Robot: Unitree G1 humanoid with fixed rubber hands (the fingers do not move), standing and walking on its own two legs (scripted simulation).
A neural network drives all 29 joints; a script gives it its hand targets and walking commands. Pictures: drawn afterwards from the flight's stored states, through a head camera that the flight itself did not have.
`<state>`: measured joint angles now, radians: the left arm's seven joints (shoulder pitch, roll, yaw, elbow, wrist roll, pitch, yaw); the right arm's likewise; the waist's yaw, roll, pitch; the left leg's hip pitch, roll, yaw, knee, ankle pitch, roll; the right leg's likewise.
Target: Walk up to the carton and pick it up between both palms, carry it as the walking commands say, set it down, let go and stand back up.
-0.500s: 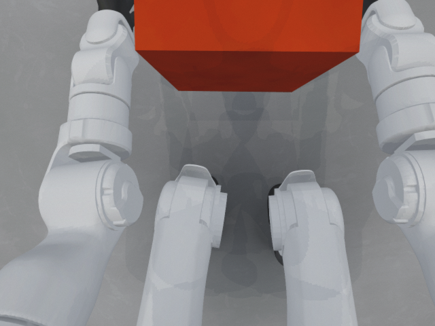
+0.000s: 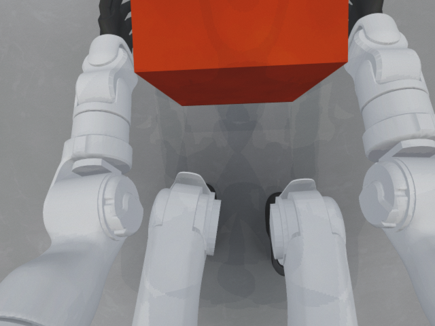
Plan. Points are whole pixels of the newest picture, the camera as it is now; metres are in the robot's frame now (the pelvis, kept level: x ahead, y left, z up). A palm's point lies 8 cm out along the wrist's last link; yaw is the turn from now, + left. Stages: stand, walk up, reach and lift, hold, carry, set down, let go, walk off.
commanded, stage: set down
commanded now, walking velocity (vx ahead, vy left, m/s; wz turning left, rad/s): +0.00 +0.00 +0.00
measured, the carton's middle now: (235, 38) +0.55 +0.03 -0.23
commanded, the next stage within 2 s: none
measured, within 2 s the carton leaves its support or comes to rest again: rests again in 0.82 s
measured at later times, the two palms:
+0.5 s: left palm (117, 37) +0.52 +0.20 -0.14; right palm (362, 21) +0.55 -0.14 -0.15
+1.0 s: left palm (122, 46) +0.51 +0.21 -0.17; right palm (367, 39) +0.53 -0.16 -0.18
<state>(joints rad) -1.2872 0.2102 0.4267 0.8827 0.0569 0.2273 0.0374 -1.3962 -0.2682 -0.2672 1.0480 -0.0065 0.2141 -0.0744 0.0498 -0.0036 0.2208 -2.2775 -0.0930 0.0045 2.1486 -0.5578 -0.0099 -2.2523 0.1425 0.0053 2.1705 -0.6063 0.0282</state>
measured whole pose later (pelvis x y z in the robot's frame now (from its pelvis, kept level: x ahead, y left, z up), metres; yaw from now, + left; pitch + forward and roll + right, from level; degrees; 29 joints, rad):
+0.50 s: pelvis +0.00 -0.01 -0.01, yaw +1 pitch +38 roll +1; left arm -1.31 0.23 0.44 0.90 0.07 0.22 0.01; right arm -1.41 -0.26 -0.32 1.03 -0.06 0.20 -0.04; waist 0.04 0.00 0.26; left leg -2.27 -0.09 0.02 2.16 -0.55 -0.02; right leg -2.25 0.12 0.00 2.20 -0.60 0.00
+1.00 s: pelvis +0.00 +0.00 +0.00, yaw +1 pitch +39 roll +0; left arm -1.31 0.31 0.21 1.01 -0.13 0.07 0.11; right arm -1.35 -0.34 -0.16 1.07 0.13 0.08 -0.10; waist 0.03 0.01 0.31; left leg -2.26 -0.08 0.01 2.14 -0.57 0.00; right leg -2.22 0.09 -0.01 2.17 -0.63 0.01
